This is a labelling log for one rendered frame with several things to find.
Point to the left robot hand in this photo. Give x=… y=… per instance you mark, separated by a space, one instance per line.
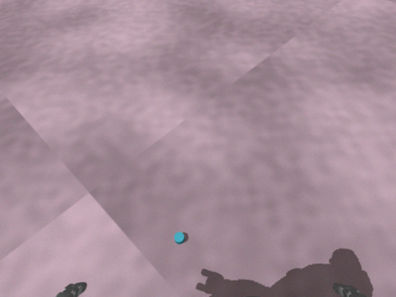
x=73 y=290

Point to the right robot hand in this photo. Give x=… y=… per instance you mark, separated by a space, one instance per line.
x=347 y=291

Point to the tin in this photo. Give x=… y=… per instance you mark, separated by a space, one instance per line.
x=179 y=237

